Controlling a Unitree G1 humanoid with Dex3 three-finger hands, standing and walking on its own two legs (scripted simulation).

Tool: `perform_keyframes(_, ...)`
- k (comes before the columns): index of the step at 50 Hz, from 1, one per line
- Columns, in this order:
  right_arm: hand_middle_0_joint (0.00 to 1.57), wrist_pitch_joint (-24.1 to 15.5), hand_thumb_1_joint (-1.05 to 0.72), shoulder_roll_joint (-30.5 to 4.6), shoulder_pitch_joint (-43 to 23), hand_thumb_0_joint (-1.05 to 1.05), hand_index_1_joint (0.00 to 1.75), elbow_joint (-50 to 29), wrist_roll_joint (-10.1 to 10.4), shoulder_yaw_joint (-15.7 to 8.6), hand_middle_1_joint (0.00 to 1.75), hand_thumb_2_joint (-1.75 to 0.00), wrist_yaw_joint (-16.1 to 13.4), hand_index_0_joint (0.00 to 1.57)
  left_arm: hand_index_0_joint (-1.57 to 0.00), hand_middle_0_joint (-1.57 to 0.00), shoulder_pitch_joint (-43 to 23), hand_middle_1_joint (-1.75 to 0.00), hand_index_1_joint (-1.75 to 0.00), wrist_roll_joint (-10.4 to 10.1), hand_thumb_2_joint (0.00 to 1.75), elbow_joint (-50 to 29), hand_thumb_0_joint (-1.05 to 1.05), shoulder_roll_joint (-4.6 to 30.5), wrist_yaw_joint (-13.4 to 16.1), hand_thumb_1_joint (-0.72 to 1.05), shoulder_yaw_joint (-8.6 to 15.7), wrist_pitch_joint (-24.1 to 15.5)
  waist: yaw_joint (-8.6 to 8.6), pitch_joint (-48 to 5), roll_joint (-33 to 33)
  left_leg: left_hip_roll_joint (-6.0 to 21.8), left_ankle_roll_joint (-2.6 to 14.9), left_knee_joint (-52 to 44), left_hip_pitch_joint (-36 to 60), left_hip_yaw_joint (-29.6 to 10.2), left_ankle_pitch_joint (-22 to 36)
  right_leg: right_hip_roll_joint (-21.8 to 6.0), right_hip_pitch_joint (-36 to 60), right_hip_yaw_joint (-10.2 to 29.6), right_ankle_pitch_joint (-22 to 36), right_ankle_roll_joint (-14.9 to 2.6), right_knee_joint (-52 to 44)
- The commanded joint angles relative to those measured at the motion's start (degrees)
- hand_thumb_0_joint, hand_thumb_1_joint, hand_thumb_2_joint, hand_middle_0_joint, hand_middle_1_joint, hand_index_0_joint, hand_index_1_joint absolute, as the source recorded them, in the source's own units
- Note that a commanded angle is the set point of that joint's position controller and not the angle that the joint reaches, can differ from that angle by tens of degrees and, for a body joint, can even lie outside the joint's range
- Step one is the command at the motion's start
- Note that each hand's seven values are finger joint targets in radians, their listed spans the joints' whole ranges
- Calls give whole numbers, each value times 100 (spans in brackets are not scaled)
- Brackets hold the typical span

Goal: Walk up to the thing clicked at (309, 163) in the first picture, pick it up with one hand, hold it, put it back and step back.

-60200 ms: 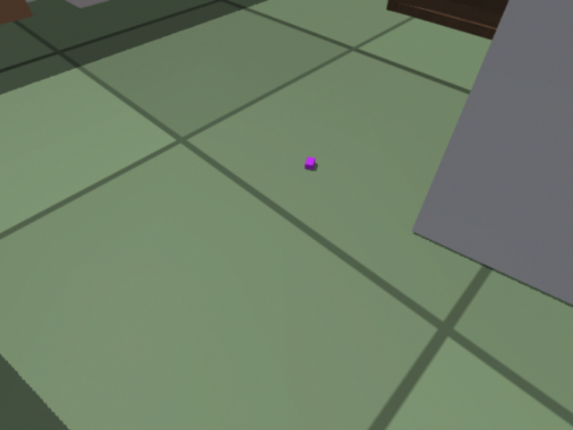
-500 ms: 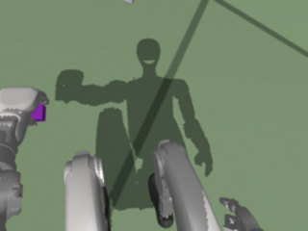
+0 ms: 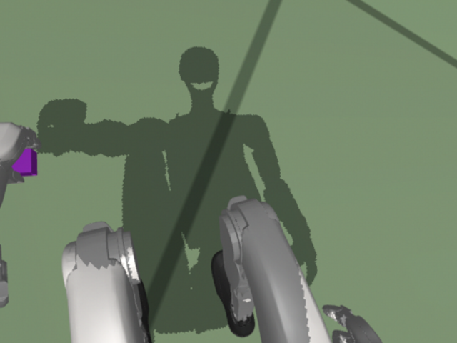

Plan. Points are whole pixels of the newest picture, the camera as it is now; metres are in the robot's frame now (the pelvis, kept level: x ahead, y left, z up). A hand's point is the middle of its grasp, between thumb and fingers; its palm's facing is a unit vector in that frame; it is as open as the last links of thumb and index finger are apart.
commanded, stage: lower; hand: left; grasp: from above
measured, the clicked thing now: (13, 163) +0.45 +0.31 -0.22
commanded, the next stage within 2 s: rest in 0.42 s
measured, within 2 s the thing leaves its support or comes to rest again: rests again in 1.30 s
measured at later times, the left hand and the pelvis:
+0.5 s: hand (19, 172) +0.44 +0.30 -0.23, palm faces -0.46 -0.05 -0.88, open 7.1 cm; pelvis +0.00 +0.00 -0.03, yaw -3 degrees
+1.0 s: hand (32, 172) +0.45 +0.30 -0.27, palm faces -0.48 -0.06 -0.88, open 7.1 cm; pelvis +0.00 +0.00 -0.05, yaw -5 degrees
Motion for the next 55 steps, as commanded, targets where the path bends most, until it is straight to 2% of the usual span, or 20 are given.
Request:
perform_keyframes(1, 20, -40, -92, -1408, 1127, 0, 30, -120, -35, -368, 30, -91, -73, 20, -122, -120, -1700, -18, -16, -195, 26, -727, 0, 1579, 195, 84, 200, 49, 42, -3905, 1526, -113, 159, -1172, 3168, 341, 824, 73, 1784, -192, 1254, -238, -1427)
perform_keyframes(4, 20, -33, -92, -1405, 1071, 0, 30, -107, -28, -365, 30, -90, -87, 20, -123, -123, -1703, -14, -13, -281, 26, -813, 0, 1700, 187, 84, 277, 7, 117, -3955, 1623, -99, 145, -1097, 3080, 356, 862, 96, 1798, -200, 1272, -244, -1334)
perform_keyframes(6, 20, -25, -92, -1397, 1079, 0, 30, -97, -45, -308, 30, -90, -61, 20, -125, -124, -1651, -16, -15, -244, 29, -662, 0, 1566, 128, 85, 113, -12, 10, -3809, 1610, -100, 145, -1026, 2967, 316, 909, 116, 1797, -241, 1333, -243, -1248)
perform_keyframes(13, 20, 1, -92, -1458, 1030, 0, 30, -69, -84, -215, 30, -90, -25, 20, -127, -126, -1645, -15, -14, -184, 25, -521, 0, 1665, 190, 88, 153, -246, -42, -3607, 1644, -69, 118, -810, 3061, 214, 1169, 181, 1609, -366, 1508, -259, -1008)
perform_keyframes(16, 20, -1, -92, -1541, 987, 0, 30, -75, -138, -226, 30, -90, -19, 20, -127, -125, -1796, -16, -15, -139, 25, -726, 0, 1929, 327, 90, 372, -373, -50, -3656, 1870, -39, 75, -763, 3183, 176, 1177, 194, 1507, -442, 1483, -274, -896)
perform_keyframes(20, 20, -9, -91, -1564, 834, 0, 30, -111, -203, -181, 30, -90, -5, 20, -126, -124, -1751, -18, -16, 12, 25, -619, 0, 2055, 530, 90, 463, -434, -80, -3591, 2042, -21, 62, -684, 3099, 159, 1004, 211, 1372, -494, 1324, -279, -775)
perform_keyframes(23, 20, -24, -91, -1570, 785, 0, 30, -111, -233, -150, 30, -90, -7, 20, -128, -126, -1709, -19, -17, 62, 28, -568, 0, 2079, 703, 93, 513, -386, -70, -3583, 2131, -15, 55, -662, 3126, 159, 979, 221, 1301, -504, 1314, -277, -730)
perform_keyframes(28, 20, -108, -90, -1617, 791, 0, 30, -101, -269, -101, 30, -90, 29, 20, -125, -123, -1741, -18, -16, 153, 28, -318, 0, 2032, 792, 90, 380, -211, -242, -3421, 2230, 9, 47, -579, 3115, 99, 999, 231, 1164, -588, 1363, -265, -607)
perform_keyframes(35, 20, -237, -90, -1665, 917, 0, 30, -116, -343, 80, 30, -89, 94, 20, -122, -118, -1735, -19, -15, 42, 19, -18, 0, 2199, 802, 89, 369, -111, -363, -3236, 1943, 20, 101, -317, 2592, 95, 1090, 281, 1511, -582, 1607, -218, -605)
perform_keyframes(36, 20, -246, -90, -1716, 896, 0, 30, -133, -335, 89, 30, -89, 85, 20, -122, -118, -1632, -20, -16, 0, 21, 31, 0, 2246, 806, 88, 458, -108, -304, -3245, 1855, 17, 89, -319, 2622, 74, 1127, 271, 1514, -629, 1583, -230, -596)
perform_keyframes(37, 20, -269, -90, -1671, 863, 0, 30, -127, -340, 134, 30, -89, 101, 20, -122, -119, -1533, -20, -16, 15, 21, 177, 0, 2159, 778, 89, 344, -72, -322, -3225, 1908, 25, 93, -284, 2689, 75, 1160, 289, 1532, -612, 1639, -227, -555)
perform_keyframes(38, 20, -308, -90, -1770, 831, 0, 30, -221, -361, 107, 30, -89, 111, 20, -123, -119, -1716, -22, -18, -6, 21, 2, 0, 2396, 781, 90, 480, -109, -389, -3254, 1925, 29, 86, -237, 2663, 60, 1153, 293, 1518, -634, 1626, -235, -543)
perform_keyframes(40, 20, -324, -90, -1788, 847, 0, 30, -234, -372, 162, 30, -89, 118, 20, -123, -119, -1473, -21, -16, -22, 19, 159, 0, 2353, 779, 91, 531, -130, -318, -3195, 1909, 20, 70, -243, 2611, 55, 1158, 296, 1621, -665, 1584, -252, -549)
perform_keyframes(45, 20, -335, -90, -1867, 807, 0, 30, -317, -446, 223, 30, -90, 125, 20, -124, -120, -1357, -19, -14, 29, 15, 189, 0, 2758, 865, 92, 772, -209, -312, -3116, 1933, 62, 77, -144, 2447, 36, 1025, 330, 1720, -664, 1497, -260, -563)
perform_keyframes(49, 20, -349, -90, -1926, 713, 0, 30, -354, -529, 304, 30, -90, 133, 20, -125, -120, -1438, -18, -14, 92, 16, 164, 0, 2726, 952, 93, 659, -266, -407, -2975, 2044, 88, 55, -90, 2457, -28, 976, 358, 1568, -753, 1431, -274, -496)
perform_keyframes(50, 20, -380, -90, -1868, 731, 0, 30, -354, -533, 353, 30, -90, 151, 20, -125, -121, -1510, -18, -13, 129, 17, 171, 0, 2590, 950, 93, 496, -268, -460, -2955, 2089, 85, 48, -133, 2564, -39, 976, 368, 1554, -748, 1441, -274, -457)
perform_keyframes(52, 20, -418, -90, -1981, 723, 0, 30, -373, -567, 355, 30, -90, 152, 20, -125, -120, -1559, -18, -14, 136, 16, 174, 0, 2682, 1012, 94, 536, -302, -524, -2846, 2101, 91, 26, -93, 2532, -82, 958, 364, 1476, -823, 1381, -296, -454)
perform_keyframes(53, 20, -437, -90, -1917, 767, 0, 30, -277, -563, 396, 30, -89, 158, 20, -126, -121, -1495, -17, -13, 90, 15, 297, 0, 2513, 1024, 94, 446, -275, -502, -2790, 2058, 86, 34, -126, 2526, -89, 853, 379, 1458, -835, 1291, -274, -478)
perform_keyframes(54, 20, -466, -90, -1938, 680, 0, 30, -321, -570, 405, 30, -90, 176, 20, -126, -122, -1579, -17, -13, 115, 17, 206, 0, 2669, 1059, 94, 480, -285, -518, -2837, 2151, 112, 38, -108, 2560, -96, 910, 390, 1491, -831, 1397, -254, -446)
perform_keyframes(55, 20, -482, -90, -1932, 671, 0, 30, -263, -570, 425, 30, -90, 171, 20, -126, -122, -1537, -16, -11, 100, 15, 349, 0, 2579, 1099, 94, 400, -275, -493, -2773, 2099, 105, 33, -145, 2486, -110, 733, 403, 1413, -827, 1232, -270, -479)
